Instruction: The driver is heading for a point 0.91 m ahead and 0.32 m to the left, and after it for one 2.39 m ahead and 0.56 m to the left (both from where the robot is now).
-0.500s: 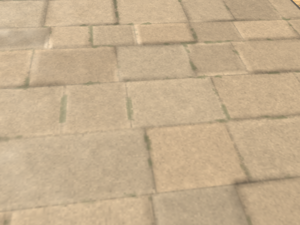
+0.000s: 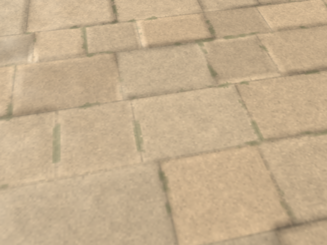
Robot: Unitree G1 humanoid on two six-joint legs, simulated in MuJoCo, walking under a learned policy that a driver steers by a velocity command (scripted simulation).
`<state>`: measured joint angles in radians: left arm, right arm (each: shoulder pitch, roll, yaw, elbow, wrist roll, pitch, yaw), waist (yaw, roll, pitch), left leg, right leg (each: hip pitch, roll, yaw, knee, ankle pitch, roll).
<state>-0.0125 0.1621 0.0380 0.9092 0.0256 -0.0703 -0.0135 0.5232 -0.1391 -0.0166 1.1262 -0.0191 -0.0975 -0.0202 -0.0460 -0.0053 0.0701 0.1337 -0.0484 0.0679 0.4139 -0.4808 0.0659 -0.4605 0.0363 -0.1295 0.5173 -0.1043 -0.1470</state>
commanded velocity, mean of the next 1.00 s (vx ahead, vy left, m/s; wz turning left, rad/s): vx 0.33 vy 0.00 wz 0.35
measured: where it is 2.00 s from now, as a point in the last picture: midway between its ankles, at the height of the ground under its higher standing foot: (100, 166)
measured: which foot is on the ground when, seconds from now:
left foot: down 0.00-0.00, up 0.02-0.48, down 0.50-1.00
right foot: down 0.00-0.48, up 0.50-1.00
